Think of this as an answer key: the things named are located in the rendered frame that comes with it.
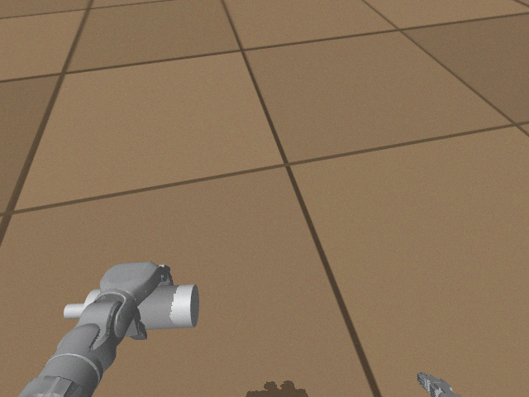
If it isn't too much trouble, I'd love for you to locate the left robot hand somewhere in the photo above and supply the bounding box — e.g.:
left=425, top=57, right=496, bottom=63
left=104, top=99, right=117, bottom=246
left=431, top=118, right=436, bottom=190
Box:
left=99, top=261, right=174, bottom=340

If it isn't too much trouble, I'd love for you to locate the right robot hand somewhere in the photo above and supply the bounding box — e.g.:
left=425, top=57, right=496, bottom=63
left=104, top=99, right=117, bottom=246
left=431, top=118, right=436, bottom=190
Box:
left=417, top=372, right=461, bottom=397

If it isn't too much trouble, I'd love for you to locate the bottle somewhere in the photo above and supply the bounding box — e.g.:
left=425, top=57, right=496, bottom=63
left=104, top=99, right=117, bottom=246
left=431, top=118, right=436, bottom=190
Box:
left=64, top=285, right=199, bottom=330

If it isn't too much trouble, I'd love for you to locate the left robot arm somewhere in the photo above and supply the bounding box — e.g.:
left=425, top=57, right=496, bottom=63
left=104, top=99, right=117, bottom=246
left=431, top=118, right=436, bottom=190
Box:
left=18, top=289, right=137, bottom=397

